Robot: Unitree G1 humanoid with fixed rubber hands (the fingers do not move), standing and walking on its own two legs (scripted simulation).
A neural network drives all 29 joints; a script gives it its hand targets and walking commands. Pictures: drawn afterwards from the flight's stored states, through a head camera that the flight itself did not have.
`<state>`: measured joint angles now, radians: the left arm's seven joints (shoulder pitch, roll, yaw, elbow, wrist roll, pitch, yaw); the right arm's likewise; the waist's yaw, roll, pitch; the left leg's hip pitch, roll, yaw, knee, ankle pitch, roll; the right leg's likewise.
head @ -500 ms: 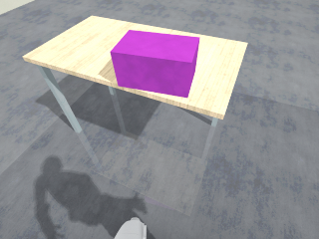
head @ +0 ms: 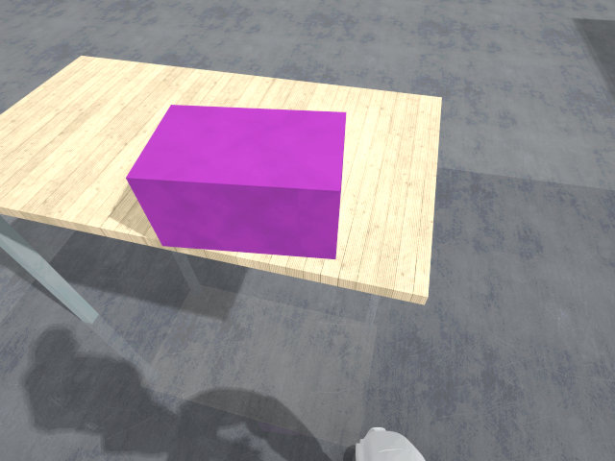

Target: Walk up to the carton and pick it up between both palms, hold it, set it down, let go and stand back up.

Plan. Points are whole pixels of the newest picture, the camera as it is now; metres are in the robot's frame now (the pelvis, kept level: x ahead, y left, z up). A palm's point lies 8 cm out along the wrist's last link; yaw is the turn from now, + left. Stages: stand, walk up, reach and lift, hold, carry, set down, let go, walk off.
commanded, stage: walk up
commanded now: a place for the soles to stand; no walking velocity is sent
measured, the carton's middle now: (252, 180) +0.56 +0.09 +0.02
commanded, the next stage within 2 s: none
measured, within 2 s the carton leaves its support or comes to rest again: neither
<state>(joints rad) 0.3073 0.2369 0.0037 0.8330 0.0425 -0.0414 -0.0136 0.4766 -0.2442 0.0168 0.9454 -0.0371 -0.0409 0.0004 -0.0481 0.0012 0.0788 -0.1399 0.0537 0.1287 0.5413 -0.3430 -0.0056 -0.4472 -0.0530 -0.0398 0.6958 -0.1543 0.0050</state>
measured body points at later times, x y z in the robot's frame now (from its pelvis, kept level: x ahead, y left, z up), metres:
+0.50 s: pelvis +0.05 +0.00 +0.00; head +0.06 +0.00 +0.45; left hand +0.14 +0.26 -0.13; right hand +0.13 -0.26 -0.13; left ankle +0.04 +0.12 -0.73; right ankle +0.11 -0.12 -0.73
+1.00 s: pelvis +0.04 +0.03 +0.01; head +0.06 +0.01 +0.46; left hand +0.05 +0.30 -0.13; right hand +0.09 -0.26 -0.13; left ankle +0.05 +0.16 -0.68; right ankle +0.11 -0.12 -0.73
